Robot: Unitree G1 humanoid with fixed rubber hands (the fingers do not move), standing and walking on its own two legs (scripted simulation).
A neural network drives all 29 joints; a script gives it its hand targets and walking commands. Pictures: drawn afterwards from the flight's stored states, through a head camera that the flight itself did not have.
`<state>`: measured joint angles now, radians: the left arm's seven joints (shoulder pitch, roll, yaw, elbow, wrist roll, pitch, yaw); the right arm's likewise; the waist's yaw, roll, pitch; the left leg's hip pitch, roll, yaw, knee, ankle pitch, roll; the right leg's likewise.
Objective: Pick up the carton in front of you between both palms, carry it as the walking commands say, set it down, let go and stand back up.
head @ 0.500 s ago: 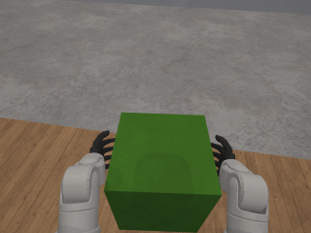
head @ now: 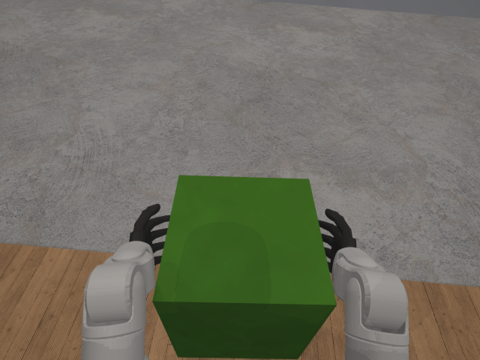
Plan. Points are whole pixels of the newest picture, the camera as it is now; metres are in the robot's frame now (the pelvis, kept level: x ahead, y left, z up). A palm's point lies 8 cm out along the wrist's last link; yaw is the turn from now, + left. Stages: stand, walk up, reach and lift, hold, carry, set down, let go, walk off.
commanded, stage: carry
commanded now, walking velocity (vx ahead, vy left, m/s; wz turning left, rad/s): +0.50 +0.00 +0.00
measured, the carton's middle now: (241, 271) +0.27 +0.00 +0.00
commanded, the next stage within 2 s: none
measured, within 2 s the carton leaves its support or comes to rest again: neither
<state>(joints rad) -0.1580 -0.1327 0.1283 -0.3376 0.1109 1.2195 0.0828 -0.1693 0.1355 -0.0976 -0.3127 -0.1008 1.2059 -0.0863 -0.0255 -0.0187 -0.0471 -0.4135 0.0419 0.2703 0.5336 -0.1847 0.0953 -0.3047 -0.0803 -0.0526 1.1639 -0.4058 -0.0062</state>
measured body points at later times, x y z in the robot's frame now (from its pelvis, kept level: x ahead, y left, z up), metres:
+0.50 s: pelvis +0.32 -0.04 -0.01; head +0.36 -0.05 +0.43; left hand +0.69 +0.14 +0.10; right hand +0.71 -0.16 +0.09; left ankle +0.16 +0.07 -0.62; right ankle +0.41 -0.09 -0.73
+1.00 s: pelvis +0.70 +0.00 -0.08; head +0.71 +0.02 +0.37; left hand +1.06 +0.17 +0.05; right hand +1.07 -0.13 +0.06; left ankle +0.79 +0.05 -0.82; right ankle +0.43 -0.09 -0.69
